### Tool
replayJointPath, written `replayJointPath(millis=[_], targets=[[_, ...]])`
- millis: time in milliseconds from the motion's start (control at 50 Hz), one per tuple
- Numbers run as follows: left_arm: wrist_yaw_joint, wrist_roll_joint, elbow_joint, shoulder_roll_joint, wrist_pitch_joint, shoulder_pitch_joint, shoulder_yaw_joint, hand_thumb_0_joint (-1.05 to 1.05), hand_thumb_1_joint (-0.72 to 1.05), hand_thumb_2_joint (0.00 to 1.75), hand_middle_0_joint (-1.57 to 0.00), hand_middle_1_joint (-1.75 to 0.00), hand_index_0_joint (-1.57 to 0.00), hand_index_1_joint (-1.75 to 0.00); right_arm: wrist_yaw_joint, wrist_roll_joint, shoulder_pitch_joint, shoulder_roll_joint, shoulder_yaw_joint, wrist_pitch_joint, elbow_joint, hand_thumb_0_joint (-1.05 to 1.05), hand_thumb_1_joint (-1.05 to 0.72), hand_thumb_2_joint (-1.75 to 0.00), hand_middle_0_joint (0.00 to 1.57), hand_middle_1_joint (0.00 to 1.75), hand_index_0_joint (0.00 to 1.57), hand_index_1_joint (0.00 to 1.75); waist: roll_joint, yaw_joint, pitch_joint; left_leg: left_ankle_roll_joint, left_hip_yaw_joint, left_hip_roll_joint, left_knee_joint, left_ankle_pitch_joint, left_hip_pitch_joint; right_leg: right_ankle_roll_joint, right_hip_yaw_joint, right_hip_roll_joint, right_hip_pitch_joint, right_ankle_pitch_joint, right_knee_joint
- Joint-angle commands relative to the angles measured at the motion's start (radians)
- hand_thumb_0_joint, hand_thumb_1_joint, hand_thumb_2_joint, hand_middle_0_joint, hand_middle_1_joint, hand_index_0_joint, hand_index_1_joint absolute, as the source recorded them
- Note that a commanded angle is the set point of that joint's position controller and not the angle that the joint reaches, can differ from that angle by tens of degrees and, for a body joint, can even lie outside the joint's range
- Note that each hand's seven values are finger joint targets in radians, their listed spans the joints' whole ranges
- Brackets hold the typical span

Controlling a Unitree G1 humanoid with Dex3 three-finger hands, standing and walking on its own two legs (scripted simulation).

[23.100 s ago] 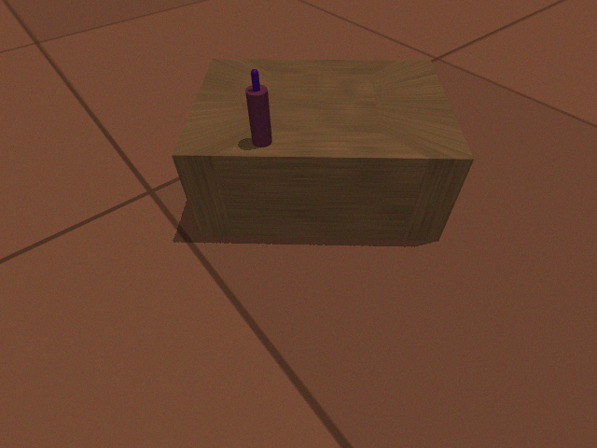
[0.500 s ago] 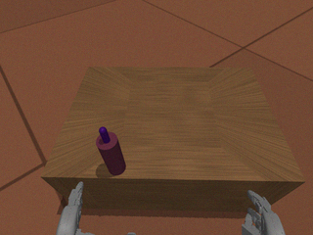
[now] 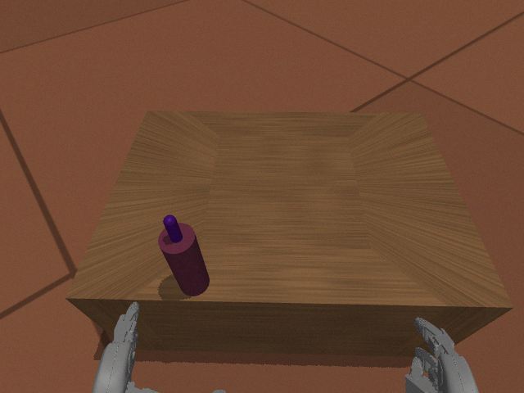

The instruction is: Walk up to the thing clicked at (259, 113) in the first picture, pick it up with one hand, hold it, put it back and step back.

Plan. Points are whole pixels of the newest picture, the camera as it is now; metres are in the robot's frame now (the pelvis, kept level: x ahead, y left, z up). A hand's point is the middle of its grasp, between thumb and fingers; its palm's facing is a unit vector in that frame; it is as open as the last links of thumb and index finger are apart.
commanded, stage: home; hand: left
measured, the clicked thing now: (183, 254) +0.41 +0.21 -0.13
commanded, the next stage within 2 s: stand in 0.70 s
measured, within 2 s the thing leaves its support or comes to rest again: neither
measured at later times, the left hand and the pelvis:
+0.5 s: hand (156, 383) +0.16 +0.18 -0.05, palm faces +0.12 -0.95 -0.29, open 17.4 cm; pelvis -0.01 +0.00 +0.00, yaw +1 degrees
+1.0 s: hand out of the picture +0.08 +0.24 -0.11, palm faces -0.03 -0.92 -0.39, open 15.6 cm; pelvis -0.01 -0.01 +0.02, yaw +1 degrees
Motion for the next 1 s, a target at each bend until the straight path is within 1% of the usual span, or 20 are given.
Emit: replayJointPath(millis=[0,20,40,60,100,140,260,300,340,360,520,680,700,720,760,780,840,860,920,980], targets=[[0.004,-0.002,-0.145,0.081,-0.050,0.008,0.051,0.00,-0.50,0.08,-0.05,-0.06,-0.05,-0.06,-0.005,0.000,-0.008,-0.107,-0.062,-0.050,-0.190,0.00,-0.90,-0.90,0.20,0.30,0.20,0.30,-0.024,-0.004,-0.084,0.028,0.042,-0.031,-0.133,0.210,0.120,-0.015,-0.047,0.030,0.029,0.249,-0.153],[0.005,-0.004,-0.206,0.104,-0.053,-0.021,0.064,0.00,-0.51,0.08,-0.05,-0.06,-0.05,-0.06,-0.003,0.000,-0.016,-0.101,-0.052,-0.051,-0.195,0.00,-0.90,-0.90,0.20,0.30,0.20,0.30,0.012,0.008,-0.091,0.027,0.044,-0.035,-0.134,0.203,0.118,-0.018,-0.043,0.027,0.030,0.242,-0.158],[0.026,0.000,-0.231,0.138,-0.047,0.026,0.105,0.00,-0.52,0.07,-0.05,-0.06,-0.05,-0.06,-0.015,0.004,-0.086,-0.145,-0.053,-0.055,0.075,0.00,-0.90,-0.90,0.20,0.30,0.20,0.30,0.015,0.003,-0.092,0.026,0.017,-0.033,-0.120,0.198,0.132,-0.018,-0.055,0.046,0.044,0.246,-0.162],[0.025,0.001,-0.180,0.093,-0.033,0.065,0.068,0.00,-0.53,0.06,-0.05,-0.06,-0.05,-0.06,-0.019,0.008,-0.084,-0.143,-0.050,-0.066,0.036,0.00,-0.90,-0.90,0.20,0.30,0.20,0.30,-0.012,-0.011,-0.066,0.028,0.020,-0.029,-0.130,0.190,0.132,-0.018,-0.057,0.049,0.035,0.235,-0.165],[0.034,-0.002,-0.261,0.101,-0.027,0.026,0.052,0.00,-0.53,0.07,-0.05,-0.06,-0.05,-0.06,-0.023,0.008,-0.110,-0.126,-0.038,-0.085,0.054,0.00,-0.90,-0.90,0.20,0.30,0.20,0.30,0.040,-0.010,-0.095,0.027,0.022,-0.031,-0.119,0.216,0.138,-0.021,-0.051,0.043,0.044,0.270,-0.161],[0.042,0.002,-0.214,0.098,-0.019,0.028,0.042,0.00,-0.53,0.07,-0.05,-0.06,-0.05,-0.06,-0.029,0.008,-0.130,-0.137,-0.043,-0.095,0.108,0.00,-0.90,-0.90,0.20,0.30,0.20,0.30,0.032,-0.019,-0.048,0.026,0.019,-0.025,-0.124,0.206,0.127,-0.022,-0.058,0.047,0.016,0.254,-0.158],[0.056,0.003,-0.261,0.118,-0.004,0.004,0.059,0.00,-0.56,0.05,-0.05,-0.05,-0.05,-0.05,-0.038,0.002,-0.196,-0.141,-0.045,-0.134,0.181,0.00,-0.90,-0.90,0.20,0.30,0.20,0.30,0.046,-0.015,-0.073,0.027,0.008,-0.021,-0.135,0.166,0.136,-0.025,-0.067,0.048,0.026,0.204,-0.169],[0.057,0.005,-0.242,0.103,0.008,0.031,0.050,0.00,-0.56,0.05,-0.05,-0.05,-0.05,-0.05,-0.044,-0.002,-0.194,-0.140,-0.047,-0.147,0.198,0.00,-0.90,-0.90,0.20,0.30,0.20,0.30,0.010,-0.020,-0.112,0.031,0.009,-0.023,-0.115,0.214,0.147,-0.021,-0.065,0.045,0.059,0.257,-0.171],[0.057,0.005,-0.216,0.093,0.023,0.034,0.041,0.00,-0.56,0.05,-0.05,-0.05,-0.05,-0.05,-0.045,-0.001,-0.202,-0.140,-0.044,-0.161,0.221,0.00,-0.90,-0.90,0.20,0.30,0.20,0.30,-0.005,-0.023,-0.065,0.035,0.015,-0.025,-0.113,0.199,0.130,-0.018,-0.060,0.042,0.042,0.250,-0.181],[0.058,0.006,-0.263,0.113,0.027,0.010,0.055,0.00,-0.56,0.05,-0.05,-0.05,-0.05,-0.05,-0.050,-0.001,-0.209,-0.140,-0.045,-0.169,0.216,0.00,-0.90,-0.90,0.20,0.30,0.20,0.30,0.014,-0.020,-0.109,0.035,0.016,-0.026,-0.107,0.214,0.141,-0.019,-0.057,0.040,0.057,0.267,-0.183],[0.057,0.010,-0.230,0.099,0.075,0.014,0.049,0.00,-0.56,0.05,-0.05,-0.05,-0.05,-0.05,-0.053,-0.006,-0.229,-0.136,-0.039,-0.221,0.261,0.00,-0.90,-0.90,0.20,0.30,0.20,0.30,0.003,-0.022,-0.047,0.036,0.014,-0.027,-0.131,0.143,0.122,-0.021,-0.064,0.042,0.037,0.189,-0.204],[0.055,0.010,-0.271,0.108,0.101,-0.012,0.056,0.00,-0.56,0.05,-0.05,-0.05,-0.05,-0.05,-0.056,-0.010,-0.249,-0.135,-0.034,-0.256,0.271,0.00,-0.90,-0.90,0.20,0.30,0.20,0.30,0.023,-0.019,-0.049,0.033,0.009,-0.030,-0.145,0.097,0.120,-0.024,-0.069,0.045,0.034,0.139,-0.215],[0.001,0.130,0.080,0.279,0.037,-0.131,0.104,0.00,-0.59,0.03,-0.04,-0.05,-0.04,-0.05,0.000,-0.120,-0.267,-0.282,-0.074,-0.215,0.510,0.00,-0.90,-0.90,0.20,0.30,0.20,0.30,-0.023,-0.002,0.044,0.067,-0.070,0.009,-0.176,0.214,0.192,-0.088,0.000,-0.020,0.163,0.179,-0.211],[-0.025,0.133,0.186,0.292,0.006,-0.090,0.115,0.00,-0.55,0.06,-0.05,-0.05,-0.05,-0.05,0.023,-0.134,-0.259,-0.288,-0.087,-0.193,0.539,0.00,-0.90,-0.90,0.20,0.30,0.20,0.30,-0.048,0.001,-0.014,0.088,-0.044,-0.006,-0.138,0.195,0.214,-0.104,0.048,-0.048,0.193,0.195,-0.239],[-0.055,0.112,0.254,0.289,-0.031,-0.100,0.089,0.00,-0.56,0.05,-0.05,-0.05,-0.05,-0.05,0.050,-0.105,-0.288,-0.273,-0.079,-0.184,0.548,0.00,-0.90,-0.90,0.20,0.30,0.20,0.30,-0.028,0.000,-0.003,0.100,-0.068,-0.009,-0.148,0.195,0.242,-0.130,0.093,-0.058,0.178,0.202,-0.259],[-0.064,0.096,0.288,0.283,-0.038,-0.128,0.081,0.00,-0.57,0.04,-0.05,-0.05,-0.05,-0.05,0.062,-0.093,-0.280,-0.266,-0.073,-0.188,0.564,0.00,-0.90,-0.90,0.20,0.30,0.20,0.30,-0.014,-0.002,0.007,0.104,-0.072,-0.006,-0.170,0.185,0.264,-0.125,0.095,-0.059,0.163,0.197,-0.260],[-0.076,0.079,0.395,0.293,-0.045,-0.181,0.076,0.00,-0.33,0.28,-0.20,-0.29,-0.20,-0.29,0.088,-0.073,-0.288,-0.277,-0.080,-0.184,0.612,0.00,-0.90,-0.90,0.20,0.30,0.20,0.30,-0.023,0.000,0.059,0.099,-0.090,-0.001,-0.232,0.109,0.278,-0.109,0.076,-0.047,0.138,0.097,-0.312],[-0.076,0.078,0.435,0.296,-0.047,-0.186,0.077,0.00,-0.25,0.36,-0.20,-0.30,-0.20,-0.30,0.091,-0.073,-0.291,-0.283,-0.080,-0.184,0.631,0.00,-0.90,-0.90,0.20,0.30,0.20,0.30,0.000,0.002,0.058,0.100,-0.100,0.008,-0.248,0.151,0.291,-0.103,0.063,-0.039,0.161,0.148,-0.302],[-0.075,0.070,0.537,0.299,-0.047,-0.193,0.081,0.00,-0.01,0.60,-0.20,-0.30,-0.20,-0.30,0.091,-0.078,-0.304,-0.299,-0.082,-0.181,0.685,0.00,-0.90,-0.90,0.20,0.30,0.20,0.30,0.064,0.015,0.079,0.105,-0.153,0.040,-0.332,0.139,0.282,-0.085,0.030,-0.017,0.210,0.182,-0.290],[-0.072,0.069,0.617,0.323,-0.055,-0.205,0.084,0.00,0.23,0.84,-0.20,-0.30,-0.20,-0.30,0.088,-0.070,-0.302,-0.293,-0.078,-0.171,0.734,0.00,-0.90,-0.90,0.20,0.30,0.20,0.30,0.010,0.007,0.073,0.091,-0.106,0.014,-0.306,0.201,0.304,-0.091,0.071,-0.050,0.268,0.243,-0.363]])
